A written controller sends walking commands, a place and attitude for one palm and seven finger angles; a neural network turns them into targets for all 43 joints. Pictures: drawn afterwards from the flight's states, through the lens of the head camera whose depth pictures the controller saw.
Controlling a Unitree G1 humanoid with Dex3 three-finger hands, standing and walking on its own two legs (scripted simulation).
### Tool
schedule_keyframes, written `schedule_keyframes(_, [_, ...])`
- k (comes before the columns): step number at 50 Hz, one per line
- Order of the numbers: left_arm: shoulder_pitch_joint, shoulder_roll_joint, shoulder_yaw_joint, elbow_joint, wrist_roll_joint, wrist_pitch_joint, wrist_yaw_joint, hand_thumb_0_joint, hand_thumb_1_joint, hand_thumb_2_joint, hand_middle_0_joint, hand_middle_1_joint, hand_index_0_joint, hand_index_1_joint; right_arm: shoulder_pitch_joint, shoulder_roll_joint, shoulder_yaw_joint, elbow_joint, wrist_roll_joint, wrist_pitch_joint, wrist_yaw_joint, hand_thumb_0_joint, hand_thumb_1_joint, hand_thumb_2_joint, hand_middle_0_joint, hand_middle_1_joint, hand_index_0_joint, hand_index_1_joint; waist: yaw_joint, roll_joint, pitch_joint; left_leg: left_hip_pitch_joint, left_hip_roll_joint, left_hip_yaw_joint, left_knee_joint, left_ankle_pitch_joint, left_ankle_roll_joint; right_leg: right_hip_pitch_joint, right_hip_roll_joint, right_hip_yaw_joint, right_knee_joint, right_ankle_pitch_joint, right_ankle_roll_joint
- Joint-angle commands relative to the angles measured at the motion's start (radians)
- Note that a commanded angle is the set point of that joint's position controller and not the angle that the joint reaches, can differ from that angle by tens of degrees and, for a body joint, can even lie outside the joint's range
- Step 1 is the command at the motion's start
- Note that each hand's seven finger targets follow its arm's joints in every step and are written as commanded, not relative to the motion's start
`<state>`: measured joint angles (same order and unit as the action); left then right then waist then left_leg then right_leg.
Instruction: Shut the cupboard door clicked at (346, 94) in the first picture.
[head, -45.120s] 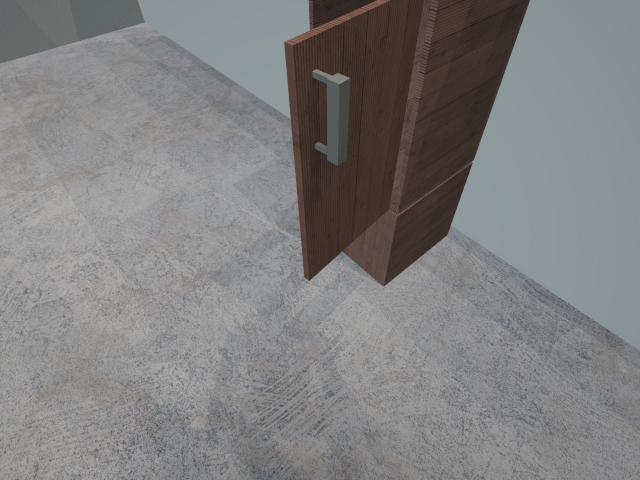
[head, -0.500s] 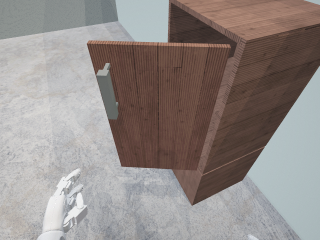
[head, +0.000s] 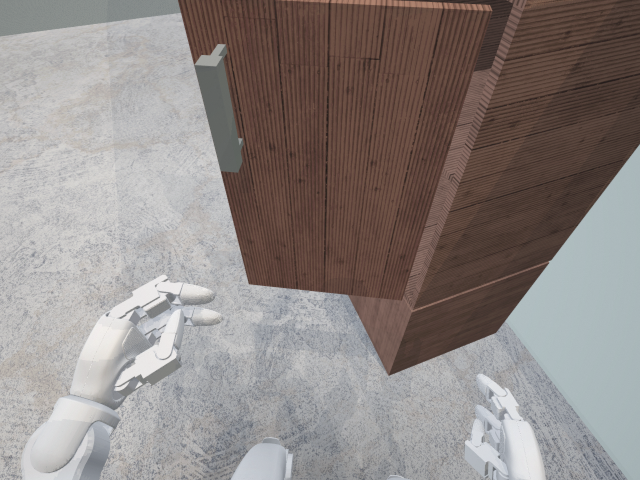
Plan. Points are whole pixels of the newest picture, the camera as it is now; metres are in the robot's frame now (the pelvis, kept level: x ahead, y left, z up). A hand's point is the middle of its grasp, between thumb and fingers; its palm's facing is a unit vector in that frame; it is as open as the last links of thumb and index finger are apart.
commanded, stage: raise the hand and make a fist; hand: left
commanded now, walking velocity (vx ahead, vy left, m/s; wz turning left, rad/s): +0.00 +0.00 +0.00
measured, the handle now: (226, 110) +0.53 +0.17 +0.19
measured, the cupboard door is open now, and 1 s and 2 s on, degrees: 62 62 62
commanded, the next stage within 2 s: bring the fist close to the handle in 1.24 s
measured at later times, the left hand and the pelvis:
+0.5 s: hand (127, 308) +0.25 +0.21 +0.15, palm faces -0.04 -1.00 -0.07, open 3.2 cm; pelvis +0.03 +0.03 +0.04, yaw -1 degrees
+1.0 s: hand (118, 269) +0.26 +0.21 +0.20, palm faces -0.04 -1.00 -0.06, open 3.1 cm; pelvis +0.02 +0.01 +0.06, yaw +0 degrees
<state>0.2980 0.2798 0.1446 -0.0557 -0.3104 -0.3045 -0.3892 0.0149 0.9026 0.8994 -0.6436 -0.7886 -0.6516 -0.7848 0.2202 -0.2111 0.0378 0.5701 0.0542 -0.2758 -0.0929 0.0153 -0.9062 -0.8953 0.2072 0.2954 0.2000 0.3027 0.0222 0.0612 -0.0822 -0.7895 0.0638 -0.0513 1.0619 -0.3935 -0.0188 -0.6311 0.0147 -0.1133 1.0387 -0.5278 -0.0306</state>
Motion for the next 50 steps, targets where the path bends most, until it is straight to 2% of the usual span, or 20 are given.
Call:
schedule_keyframes(1, [0.106, 0.168, 0.213, -0.183, -0.057, 0.137, 0.064, 0.0, 0.9, 0.9, -0.823, -0.98, -0.823, -0.98, -0.082, -0.116, -0.073, -0.213, 0.008, -0.029, -0.009, 0.0, -0.9, -0.9, 0.2, 0.3, 0.2, 0.3, 0.057, -0.082, -0.154, 0.202, -0.065, 0.02, -0.228, 0.06, 0.046, 0.096, -0.035, 0.171, -0.354, 0.008, 0.036])
schedule_keyframes(4, [0.115, 0.163, 0.268, -0.292, -0.071, 0.088, 0.157, 0.0, 0.9, 0.9, -0.878, -1.04, -0.878, -1.04, -0.078, -0.102, -0.071, -0.21, -0.006, -0.027, 0.002, 0.0, -0.9, -0.9, 0.2, 0.3, 0.2, 0.3, 0.071, -0.106, -0.173, 0.239, -0.062, 0.017, -0.254, 0.154, 0.037, 0.147, -0.018, 0.121, -0.312, 0.195, 0.035])
schedule_keyframes(5, [0.119, 0.118, 0.22, -0.319, -0.061, 0.056, 0.169, 0.0, 0.9, 0.9, -0.897, -1.06, -0.897, -1.06, -0.061, -0.101, -0.069, -0.209, -0.008, -0.034, 0.009, 0.0, -0.9, -0.9, 0.2, 0.3, 0.2, 0.3, 0.058, -0.085, -0.167, 0.267, -0.06, 0.02, -0.27, 0.189, 0.038, 0.132, -0.007, 0.092, -0.29, 0.268, 0.031])
schedule_keyframes(7, [0.103, 0.093, 0.16, -0.357, -0.035, -0.007, 0.177, 0.0, 0.9, 0.9, -0.933, -1.1, -0.933, -1.1, -0.03, -0.114, -0.071, -0.193, -0.015, -0.048, 0.023, 0.0, -0.9, -0.9, 0.2, 0.3, 0.2, 0.3, 0.034, -0.034, -0.175, 0.313, -0.061, 0.023, -0.277, 0.238, 0.04, 0.105, 0.008, 0.058, -0.254, 0.352, 0.026])
schedule_keyframes(11, [0.065, 0.058, 0.049, -0.324, -0.009, -0.041, 0.122, 0.0, 0.9, 0.9, -1.007, -1.18, -1.007, -1.18, 0.001, -0.144, -0.073, -0.168, -0.009, -0.075, 0.029, 0.0, -0.9, -0.9, 0.2, 0.3, 0.2, 0.3, -0.02, -0.032, -0.135, 0.329, -0.056, 0.014, -0.282, 0.195, 0.047, 0.06, 0.012, 0.057, -0.274, 0.304, 0.027])
schedule_keyframes(15, [0.021, 0.099, 0.059, -0.346, -0.012, 0.013, 0.084, 0.0, 0.9, 0.9, -1.08, -1.26, -1.08, -1.26, -0.005, -0.162, -0.071, -0.166, 0.005, -0.085, 0.015, 0.0, -0.9, -0.9, 0.2, 0.3, 0.2, 0.3, -0.019, -0.021, -0.148, 0.361, -0.057, 0.003, -0.322, 0.131, 0.053, 0.088, 0.007, 0.06, -0.32, 0.234, 0.026])
schedule_keyframes(19, [0.0, 0.183, 0.174, -0.421, -0.01, 0.051, 0.137, 0.0, 0.9, 0.9, -1.153, -1.34, -1.153, -1.34, -0.025, -0.152, -0.063, -0.167, 0.0, -0.077, 0.009, 0.0, -0.9, -0.9, 0.2, 0.3, 0.2, 0.3, 0.021, 0.012, -0.197, 0.422, -0.054, -0.008, -0.368, 0.164, 0.047, 0.158, 0.013, 0.04, -0.326, 0.267, 0.016])
schedule_keyframes(20, [0.007, 0.142, 0.146, -0.447, -0.013, 0.054, 0.146, 0.0, 0.9, 0.9, -1.172, -1.36, -1.172, -1.36, -0.028, -0.141, -0.057, -0.176, 0.002, -0.074, 0.012, 0.0, -0.9, -0.9, 0.2, 0.3, 0.2, 0.3, 0.019, 0.037, -0.201, 0.446, -0.052, -0.005, -0.379, 0.188, 0.045, 0.168, 0.012, 0.032, -0.325, 0.292, 0.014])
schedule_keyframes(24, [-0.021, 0.13, 0.147, -0.413, -0.019, 0.099, 0.165, 0.0, 0.9, 0.9, -1.245, -1.44, -1.245, -1.44, -0.041, -0.142, -0.044, -0.171, 0.004, -0.058, 0.022, 0.0, -0.9, -0.9, 0.2, 0.3, 0.2, 0.3, 0.017, 0.031, -0.117, 0.454, -0.048, -0.007, -0.417, 0.183, 0.038, 0.182, 0.022, 0.022, -0.362, 0.304, 0.013])
schedule_keyframes(25, [-0.026, 0.098, 0.11, -0.408, -0.019, 0.115, 0.156, 0.0, 0.9, 0.9, -1.263, -1.46, -1.263, -1.46, -0.045, -0.139, -0.04, -0.174, 0.007, -0.056, 0.024, 0.0, -0.9, -0.9, 0.2, 0.3, 0.2, 0.3, 0.007, 0.029, -0.097, 0.457, -0.048, -0.001, -0.425, 0.179, 0.037, 0.184, 0.02, 0.02, -0.374, 0.306, 0.015])
schedule_keyframes(29, [-0.067, 0.108, 0.083, -0.327, -0.01, 0.208, 0.117, 0.0, 0.9, 0.9, -1.3, -1.5, -1.3, -1.5, -0.05, -0.156, -0.032, -0.17, 0.013, -0.045, 0.022, 0.0, -0.9, -0.9, 0.2, 0.3, 0.2, 0.3, -0.001, -0.007, -0.016, 0.451, -0.047, 0.001, -0.459, 0.126, 0.044, 0.191, 0.018, 0.034, -0.436, 0.27, 0.02])
schedule_keyframes(30, [-0.087, 0.094, 0.063, -0.341, -0.009, 0.227, 0.107, 0.0, 0.9, 0.9, -1.3, -1.5, -1.3, -1.5, -0.054, -0.152, -0.028, -0.179, 0.015, -0.043, 0.02, 0.0, -0.9, -0.9, 0.2, 0.3, 0.2, 0.3, -0.001, -0.006, -0.026, 0.459, -0.051, 0.004, -0.467, 0.128, 0.047, 0.203, 0.013, 0.033, -0.444, 0.273, 0.022])
schedule_keyframes(33, [-0.159, 0.144, 0.114, -0.381, -0.015, 0.253, 0.104, 0.0, 0.9, 0.9, -1.3, -1.5, -1.3, -1.5, -0.07, -0.153, -0.023, -0.182, 0.013, -0.042, 0.012, 0.0, -0.9, -0.9, 0.2, 0.3, 0.2, 0.3, 0.007, -0.022, -0.066, 0.501, -0.054, 0.005, -0.484, 0.136, 0.049, 0.232, 0.013, 0.035, -0.468, 0.269, 0.024])
schedule_keyframes(34, [-0.179, 0.181, 0.145, -0.4, -0.012, 0.252, 0.114, 0.0, 0.9, 0.9, -1.3, -1.5, -1.3, -1.5, -0.072, -0.154, -0.02, -0.176, 0.01, -0.041, 0.01, 0.0, -0.9, -0.9, 0.2, 0.3, 0.2, 0.3, 0.012, -0.009, -0.064, 0.511, -0.054, 0.005, -0.488, 0.145, 0.049, 0.25, 0.013, 0.041, -0.479, 0.269, 0.02])
schedule_keyframes(37, [-0.234, 0.189, 0.176, -0.454, -0.022, 0.229, 0.132, 0.0, 0.9, 0.9, -1.3, -1.5, -1.3, -1.5, -0.088, -0.141, -0.014, -0.172, 0.008, -0.051, 0.01, 0.0, -0.9, -0.9, 0.2, 0.3, 0.2, 0.3, 0.015, 0.015, -0.121, 0.565, -0.056, 0.007, -0.504, 0.176, 0.047, 0.279, 0.013, 0.035, -0.488, 0.288, 0.018])
schedule_keyframes(39, [-0.243, 0.207, 0.194, -0.448, -0.021, 0.221, 0.143, 0.0, 0.9, 0.9, -1.3, -1.5, -1.3, -1.5, -0.088, -0.143, -0.011, -0.156, 0.006, -0.055, 0.012, 0.0, -0.9, -0.9, 0.2, 0.3, 0.2, 0.3, 0.019, 0.015, -0.109, 0.57, -0.054, 0.008, -0.513, 0.188, 0.046, 0.298, 0.014, 0.037, -0.504, 0.293, 0.016])
schedule_keyframes(42, [-0.257, 0.166, 0.161, -0.398, -0.032, 0.244, 0.13, 0.0, 0.9, 0.9, -1.3, -1.5, -1.3, -1.5, -0.105, -0.14, -0.008, -0.141, 0.015, -0.066, 0.012, 0.0, -0.9, -0.9, 0.2, 0.3, 0.2, 0.3, 0.017, 0.031, -0.07, 0.577, -0.056, 0.015, -0.535, 0.159, 0.044, 0.292, 0.01, 0.039, -0.531, 0.271, 0.019])
schedule_keyframes(45, [-0.181, 0.114, 0.12, -0.281, -0.039, 0.304, 0.1, 0.0, 0.9, 0.9, -1.3, -1.5, -1.3, -1.5, -0.104, -0.145, -0.009, -0.132, 0.023, -0.067, 0.012, 0.0, -0.9, -0.9, 0.2, 0.3, 0.2, 0.3, 0.02, -0.034, 0.013, 0.536, -0.06, 0.023, -0.549, 0.131, 0.046, 0.283, 0.001, 0.052, -0.569, 0.245, 0.026])
schedule_keyframes(49, [-0.161, 0.167, 0.17, -0.284, -0.039, 0.347, 0.087, 0.0, 0.9, 0.9, -1.3, -1.5, -1.3, -1.5, -0.113, -0.156, -0.018, -0.145, 0.021, -0.061, 0.01, 0.0, -0.9, -0.9, 0.2, 0.3, 0.2, 0.3, 0.035, -0.104, -0.001, 0.534, -0.067, 0.033, -0.54, 0.15, 0.052, 0.303, -0.01, 0.078, -0.591, 0.239, 0.034])
schedule_keyframes(50, [-0.185, 0.147, 0.15, -0.331, -0.037, 0.337, 0.089, 0.0, 0.9, 0.9, -1.3, -1.5, -1.3, -1.5, -0.122, -0.149, -0.018, -0.152, 0.022, -0.062, 0.012, 0.0, -0.9, -0.9, 0.2, 0.3, 0.2, 0.3, 0.03, -0.081, -0.027, 0.547, -0.07, 0.043, -0.538, 0.155, 0.053, 0.306, -0.013, 0.08, -0.588, 0.23, 0.036])
